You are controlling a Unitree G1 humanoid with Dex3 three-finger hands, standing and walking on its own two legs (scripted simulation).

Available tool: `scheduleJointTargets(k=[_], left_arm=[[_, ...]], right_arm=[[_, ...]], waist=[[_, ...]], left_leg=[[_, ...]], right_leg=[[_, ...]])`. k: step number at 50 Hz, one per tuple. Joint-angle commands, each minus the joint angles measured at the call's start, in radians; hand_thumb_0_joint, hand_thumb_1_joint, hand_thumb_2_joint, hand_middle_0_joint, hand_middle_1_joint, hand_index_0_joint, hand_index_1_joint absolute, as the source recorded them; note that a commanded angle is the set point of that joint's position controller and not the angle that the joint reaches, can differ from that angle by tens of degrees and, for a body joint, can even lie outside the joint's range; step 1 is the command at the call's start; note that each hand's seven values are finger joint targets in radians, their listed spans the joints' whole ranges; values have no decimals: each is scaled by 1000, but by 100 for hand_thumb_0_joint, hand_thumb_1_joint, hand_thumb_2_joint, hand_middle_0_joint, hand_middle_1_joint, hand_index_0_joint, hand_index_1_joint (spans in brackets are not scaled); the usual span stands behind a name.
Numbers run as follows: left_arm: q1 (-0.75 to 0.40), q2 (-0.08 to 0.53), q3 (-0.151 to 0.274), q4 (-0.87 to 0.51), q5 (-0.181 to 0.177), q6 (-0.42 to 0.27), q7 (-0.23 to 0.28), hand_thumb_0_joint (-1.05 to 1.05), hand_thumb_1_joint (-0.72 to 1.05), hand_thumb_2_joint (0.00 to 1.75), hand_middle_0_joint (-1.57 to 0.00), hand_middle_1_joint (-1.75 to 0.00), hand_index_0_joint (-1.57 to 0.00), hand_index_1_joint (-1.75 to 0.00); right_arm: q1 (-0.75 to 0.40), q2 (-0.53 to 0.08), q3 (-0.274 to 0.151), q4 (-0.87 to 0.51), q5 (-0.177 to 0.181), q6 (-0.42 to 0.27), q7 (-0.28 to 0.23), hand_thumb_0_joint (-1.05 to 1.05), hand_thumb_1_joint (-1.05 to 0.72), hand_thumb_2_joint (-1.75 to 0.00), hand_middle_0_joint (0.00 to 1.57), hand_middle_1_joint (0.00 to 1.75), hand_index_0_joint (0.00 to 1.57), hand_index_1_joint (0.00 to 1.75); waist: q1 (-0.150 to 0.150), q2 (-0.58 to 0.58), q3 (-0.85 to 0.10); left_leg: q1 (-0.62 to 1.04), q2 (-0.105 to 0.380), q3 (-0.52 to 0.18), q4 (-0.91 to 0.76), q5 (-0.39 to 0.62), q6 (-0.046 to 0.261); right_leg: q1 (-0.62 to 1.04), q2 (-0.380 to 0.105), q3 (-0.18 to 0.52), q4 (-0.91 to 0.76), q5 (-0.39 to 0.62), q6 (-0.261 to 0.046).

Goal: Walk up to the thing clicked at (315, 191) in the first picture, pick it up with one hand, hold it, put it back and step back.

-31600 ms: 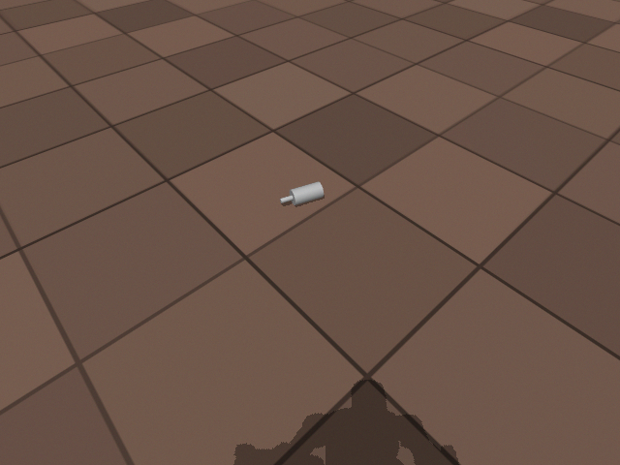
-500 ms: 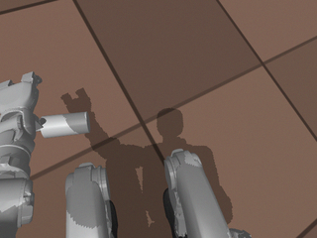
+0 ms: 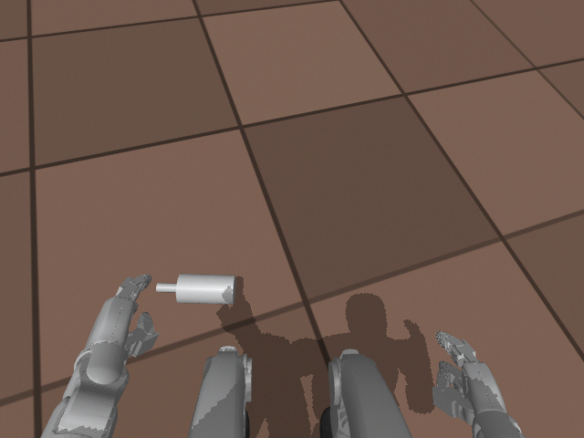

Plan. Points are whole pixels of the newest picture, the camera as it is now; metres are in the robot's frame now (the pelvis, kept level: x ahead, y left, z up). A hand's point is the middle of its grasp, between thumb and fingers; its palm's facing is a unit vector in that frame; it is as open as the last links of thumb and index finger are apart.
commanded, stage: home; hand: left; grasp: from above
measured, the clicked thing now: (196, 288) +0.50 +0.24 -0.52
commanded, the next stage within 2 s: none
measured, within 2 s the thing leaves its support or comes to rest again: neither
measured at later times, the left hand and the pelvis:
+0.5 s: hand (102, 349) +0.24 +0.19 +0.10, palm faces +0.10 -0.97 -0.21, open 7.4 cm; pelvis +0.07 +0.01 +0.15, yaw +2 degrees
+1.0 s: hand (99, 367) +0.22 +0.19 +0.11, palm faces +0.11 -0.97 -0.20, open 7.4 cm; pelvis +0.07 +0.00 +0.16, yaw +3 degrees
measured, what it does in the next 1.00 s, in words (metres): rises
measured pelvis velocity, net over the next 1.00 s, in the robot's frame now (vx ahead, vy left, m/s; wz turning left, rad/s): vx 0.07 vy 0.00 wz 0.06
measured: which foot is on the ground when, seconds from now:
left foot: down 0.00-1.00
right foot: down 0.00-1.00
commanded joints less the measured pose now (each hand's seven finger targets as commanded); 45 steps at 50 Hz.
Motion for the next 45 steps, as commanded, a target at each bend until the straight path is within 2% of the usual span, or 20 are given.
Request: scheduleJointTargets(k=[1,4,5,7,8,9,10,15,16,19,22,24,29,33,34,35,40,41,42,45], left_arm=[[-82,119,65,-287,-103,12,29,0,90,91,-20,-30,-20,-30],[5,75,61,-310,-143,43,36,0,90,90,-20,-30,-20,-30],[21,82,82,-321,-157,54,38,0,90,90,-20,-30,-20,-30],[120,45,79,-327,-186,85,38,0,90,90,-20,-30,-20,-30],[119,32,79,-352,-202,94,37,0,90,90,-20,-30,-20,-30],[139,37,96,-380,-218,103,36,0,90,90,-20,-30,-20,-30],[187,15,82,-387,-227,116,34,0,90,90,-20,-30,-20,-30],[333,-6,98,-492,-268,156,26,0,90,90,-20,-30,-20,-30],[368,-23,84,-506,-274,163,21,0,90,90,-20,-30,-20,-30],[439,-18,93,-578,-274,172,15,0,90,90,-20,-30,-20,-30],[510,-32,75,-630,-269,178,5,0,90,90,-20,-30,-20,-30],[542,-43,67,-631,-269,180,-4,0,90,90,-20,-30,-20,-30],[548,-36,65,-658,-266,182,-29,0,90,90,-20,-30,-20,-30],[524,-38,63,-611,-261,183,-42,0,90,90,-20,-30,-20,-30],[502,-31,62,-634,-259,178,-45,0,90,90,-20,-30,-20,-30],[508,-24,75,-628,-257,179,-44,0,90,90,-20,-30,-20,-30],[503,-24,68,-646,-252,179,-46,0,90,90,-20,-30,-20,-30],[511,-18,76,-642,-249,180,-44,0,90,90,-20,-30,-20,-30],[506,-17,75,-643,-248,179,-43,0,90,90,-20,-30,-20,-30],[506,-20,70,-639,-247,177,-40,0,90,90,-20,-30,-20,-30]], right_arm=[[54,-145,-44,-112,7,-59,-46,0,-90,-90,20,30,20,30],[76,-126,-29,-116,8,-74,-69,0,-90,-90,20,30,20,30],[82,-125,-27,-116,7,-78,-77,0,-90,-90,20,30,20,30],[98,-113,-15,-126,9,-84,-93,0,-90,-90,20,30,20,30],[100,-114,-14,-127,7,-88,-100,0,-90,-90,20,30,20,30],[107,-113,-12,-131,6,-94,-109,0,-90,-90,20,30,20,30],[114,-105,-8,-138,7,-98,-117,0,-90,-90,20,30,20,30],[154,-91,-2,-169,3,-121,-147,0,-90,-90,20,30,20,30],[161,-87,-2,-171,0,-126,-151,0,-90,-90,20,30,20,30],[174,-82,-6,-187,-4,-141,-163,0,-90,-90,20,30,20,30],[176,-79,-10,-197,-10,-158,-170,0,-90,-90,20,30,20,30],[176,-80,-11,-201,-13,-167,-173,0,-90,-90,20,30,20,30],[169,-94,-22,-205,-20,-187,-174,0,-90,-90,20,30,20,30],[162,-99,-22,-197,-24,-204,-173,0,-90,-90,20,30,20,30],[164,-101,-24,-197,-25,-208,-172,0,-90,-90,20,30,20,30],[158,-105,-25,-199,-25,-211,-171,0,-90,-90,20,30,20,30],[153,-101,-23,-192,-28,-223,-169,0,-90,-90,20,30,20,30],[148,-101,-23,-192,-28,-223,-169,0,-90,-90,20,30,20,30],[146,-101,-22,-190,-30,-224,-169,0,-90,-90,20,30,20,30],[140,-98,-18,-190,-30,-225,-169,0,-90,-90,20,30,20,30]], waist=[[-31,108,-357],[-36,100,-293],[-30,101,-289],[-18,83,-256],[-26,94,-250],[-16,101,-248],[-22,89,-227],[-8,69,-176],[-10,68,-155],[0,74,-133],[2,58,-113],[5,37,-78],[1,31,-35],[1,-8,15],[-6,18,-6],[7,11,1],[5,42,-30],[16,49,-21],[12,48,-26],[13,44,-15]], left_leg=[[500,3,-19,-394,-5,23],[568,4,-26,-474,24,21],[590,2,-26,-494,44,21],[641,2,-28,-545,95,18],[670,5,-28,-569,117,14],[702,5,-29,-592,136,13],[716,2,-19,-609,164,13],[827,-8,17,-696,275,15],[847,-8,20,-716,287,13],[906,-7,21,-763,341,9],[942,-7,17,-786,398,9],[950,-6,15,-804,400,12],[970,-5,23,-837,375,13],[956,-10,28,-840,342,18],[967,-11,28,-835,354,17],[965,-13,30,-838,346,17],[988,-17,37,-832,368,15],[985,-17,38,-833,367,14],[989,-17,39,-830,372,14],[975,-20,38,-833,339,16]], right_leg=[[297,14,20,-348,76,-39],[380,11,23,-425,100,-38],[414,11,23,-447,117,-37],[478,12,18,-494,153,-38],[502,13,18,-511,174,-37],[535,13,15,-535,190,-35],[572,14,14,-564,210,-35],[726,19,7,-689,300,-30],[743,20,5,-710,309,-30],[797,23,-2,-754,351,-30],[834,27,-10,-777,396,-29],[845,29,-15,-794,393,-27],[850,29,-23,-823,361,-25],[844,22,-18,-837,336,-20],[849,20,-14,-834,347,-21],[853,17,-14,-836,342,-19],[871,14,-7,-833,369,-19],[871,13,-7,-832,367,-20],[873,13,-7,-833,371,-18],[867,12,-5,-842,349,-18]])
